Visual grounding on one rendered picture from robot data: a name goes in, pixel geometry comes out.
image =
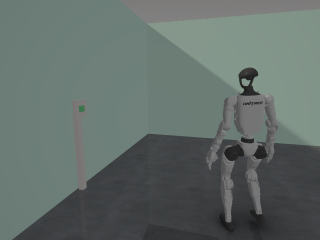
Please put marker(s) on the right robot upper arm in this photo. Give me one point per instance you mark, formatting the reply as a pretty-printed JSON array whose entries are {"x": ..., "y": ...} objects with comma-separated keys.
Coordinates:
[{"x": 270, "y": 111}]

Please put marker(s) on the right robot hand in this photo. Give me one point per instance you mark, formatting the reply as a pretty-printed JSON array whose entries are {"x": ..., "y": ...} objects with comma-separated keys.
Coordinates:
[{"x": 269, "y": 150}]

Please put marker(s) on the panel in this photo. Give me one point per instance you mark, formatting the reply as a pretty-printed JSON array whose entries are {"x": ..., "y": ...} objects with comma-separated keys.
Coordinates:
[{"x": 78, "y": 139}]

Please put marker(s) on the left robot forearm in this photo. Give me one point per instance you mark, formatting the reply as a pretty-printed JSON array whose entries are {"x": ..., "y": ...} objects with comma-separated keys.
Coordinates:
[{"x": 218, "y": 138}]

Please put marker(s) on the left robot hand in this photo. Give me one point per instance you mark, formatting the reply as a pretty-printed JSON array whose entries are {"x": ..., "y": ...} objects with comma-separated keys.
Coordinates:
[{"x": 211, "y": 157}]

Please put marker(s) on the robot left shin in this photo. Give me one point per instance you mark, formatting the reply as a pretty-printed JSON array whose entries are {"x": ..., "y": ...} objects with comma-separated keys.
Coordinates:
[{"x": 227, "y": 198}]

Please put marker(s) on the robot torso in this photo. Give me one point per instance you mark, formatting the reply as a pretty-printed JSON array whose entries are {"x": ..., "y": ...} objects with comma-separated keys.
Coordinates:
[{"x": 248, "y": 114}]

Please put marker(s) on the right robot forearm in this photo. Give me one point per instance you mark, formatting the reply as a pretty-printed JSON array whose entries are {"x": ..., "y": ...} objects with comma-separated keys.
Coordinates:
[{"x": 271, "y": 135}]

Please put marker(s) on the button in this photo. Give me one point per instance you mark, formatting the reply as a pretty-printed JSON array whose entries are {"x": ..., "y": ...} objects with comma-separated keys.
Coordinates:
[{"x": 81, "y": 108}]

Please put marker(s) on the left robot upper arm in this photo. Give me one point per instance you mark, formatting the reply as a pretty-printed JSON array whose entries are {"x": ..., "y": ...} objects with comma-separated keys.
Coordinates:
[{"x": 228, "y": 103}]

